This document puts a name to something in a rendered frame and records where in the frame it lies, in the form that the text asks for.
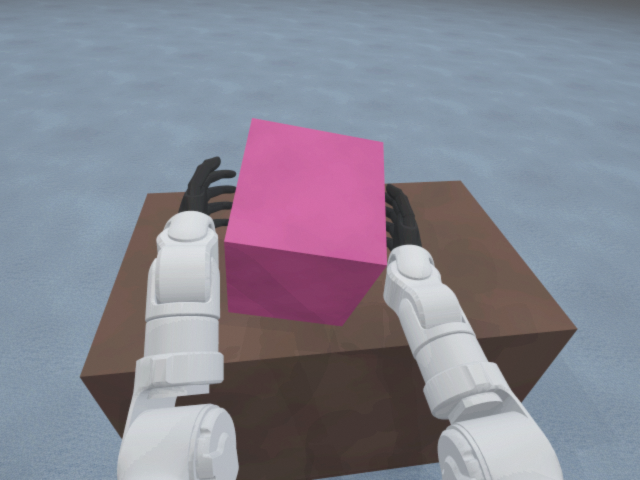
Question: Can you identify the right robot upper arm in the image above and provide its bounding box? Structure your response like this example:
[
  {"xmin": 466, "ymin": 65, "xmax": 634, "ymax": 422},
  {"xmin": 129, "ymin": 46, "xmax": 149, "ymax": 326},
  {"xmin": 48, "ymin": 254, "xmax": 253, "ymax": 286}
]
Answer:
[{"xmin": 438, "ymin": 411, "xmax": 562, "ymax": 480}]

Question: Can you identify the left robot upper arm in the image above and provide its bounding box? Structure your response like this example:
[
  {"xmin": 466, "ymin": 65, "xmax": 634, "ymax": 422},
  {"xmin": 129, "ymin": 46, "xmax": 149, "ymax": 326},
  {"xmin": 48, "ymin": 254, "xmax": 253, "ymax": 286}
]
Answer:
[{"xmin": 118, "ymin": 404, "xmax": 239, "ymax": 480}]

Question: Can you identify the robot left forearm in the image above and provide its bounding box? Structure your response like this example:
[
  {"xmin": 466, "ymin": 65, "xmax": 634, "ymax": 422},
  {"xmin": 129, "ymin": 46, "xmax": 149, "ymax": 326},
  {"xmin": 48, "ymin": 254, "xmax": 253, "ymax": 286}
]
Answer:
[{"xmin": 117, "ymin": 211, "xmax": 224, "ymax": 480}]

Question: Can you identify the carton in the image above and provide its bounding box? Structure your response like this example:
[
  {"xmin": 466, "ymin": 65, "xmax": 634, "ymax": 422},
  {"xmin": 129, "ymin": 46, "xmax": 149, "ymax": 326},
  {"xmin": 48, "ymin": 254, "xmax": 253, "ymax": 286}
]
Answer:
[{"xmin": 224, "ymin": 118, "xmax": 387, "ymax": 326}]

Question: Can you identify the robot right forearm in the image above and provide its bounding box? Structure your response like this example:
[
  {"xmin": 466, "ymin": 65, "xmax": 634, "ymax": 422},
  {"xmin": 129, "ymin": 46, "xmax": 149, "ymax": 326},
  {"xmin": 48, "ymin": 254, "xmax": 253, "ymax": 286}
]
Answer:
[{"xmin": 383, "ymin": 245, "xmax": 563, "ymax": 480}]

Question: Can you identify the pedestal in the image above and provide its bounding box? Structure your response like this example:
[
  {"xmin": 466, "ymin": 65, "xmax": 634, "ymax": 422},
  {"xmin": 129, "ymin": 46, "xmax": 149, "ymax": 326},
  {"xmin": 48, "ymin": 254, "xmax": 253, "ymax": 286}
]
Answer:
[{"xmin": 80, "ymin": 181, "xmax": 577, "ymax": 480}]

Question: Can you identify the robot right hand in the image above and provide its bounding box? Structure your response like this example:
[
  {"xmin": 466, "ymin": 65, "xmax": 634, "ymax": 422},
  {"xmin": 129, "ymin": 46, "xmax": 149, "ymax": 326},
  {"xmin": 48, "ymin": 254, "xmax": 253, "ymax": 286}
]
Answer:
[{"xmin": 385, "ymin": 184, "xmax": 422, "ymax": 251}]

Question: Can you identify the robot left hand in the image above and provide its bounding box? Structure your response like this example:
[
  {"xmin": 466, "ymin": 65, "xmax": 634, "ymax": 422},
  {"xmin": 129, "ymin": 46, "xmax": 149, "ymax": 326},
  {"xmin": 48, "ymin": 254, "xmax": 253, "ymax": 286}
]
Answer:
[{"xmin": 178, "ymin": 156, "xmax": 236, "ymax": 228}]

